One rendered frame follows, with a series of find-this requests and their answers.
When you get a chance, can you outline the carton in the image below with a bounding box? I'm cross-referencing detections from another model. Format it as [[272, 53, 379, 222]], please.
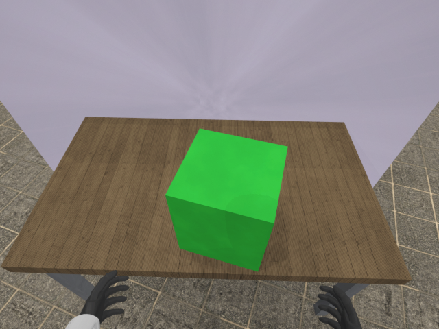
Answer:
[[165, 129, 288, 271]]

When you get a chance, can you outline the table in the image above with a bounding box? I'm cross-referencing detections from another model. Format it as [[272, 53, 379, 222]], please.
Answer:
[[1, 117, 412, 316]]

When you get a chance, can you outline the right robot hand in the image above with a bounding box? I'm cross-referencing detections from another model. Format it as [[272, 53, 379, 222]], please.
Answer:
[[318, 285, 362, 329]]

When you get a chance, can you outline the robot left forearm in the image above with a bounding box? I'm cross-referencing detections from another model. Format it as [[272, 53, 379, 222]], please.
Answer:
[[65, 314, 100, 329]]

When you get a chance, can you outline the left robot hand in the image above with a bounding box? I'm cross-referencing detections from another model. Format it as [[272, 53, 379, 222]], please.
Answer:
[[80, 270, 129, 324]]

